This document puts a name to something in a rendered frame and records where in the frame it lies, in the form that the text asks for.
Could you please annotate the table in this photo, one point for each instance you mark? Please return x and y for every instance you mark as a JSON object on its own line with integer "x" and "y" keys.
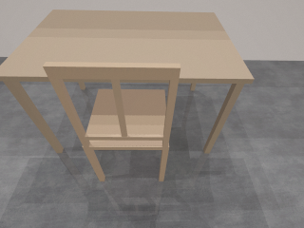
{"x": 195, "y": 40}

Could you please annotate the chair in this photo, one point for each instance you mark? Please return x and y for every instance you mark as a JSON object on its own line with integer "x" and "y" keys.
{"x": 121, "y": 119}

